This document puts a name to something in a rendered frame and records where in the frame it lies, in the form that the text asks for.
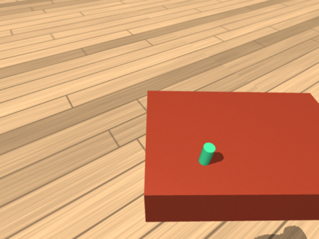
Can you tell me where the can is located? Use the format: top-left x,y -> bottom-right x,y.
198,142 -> 215,166

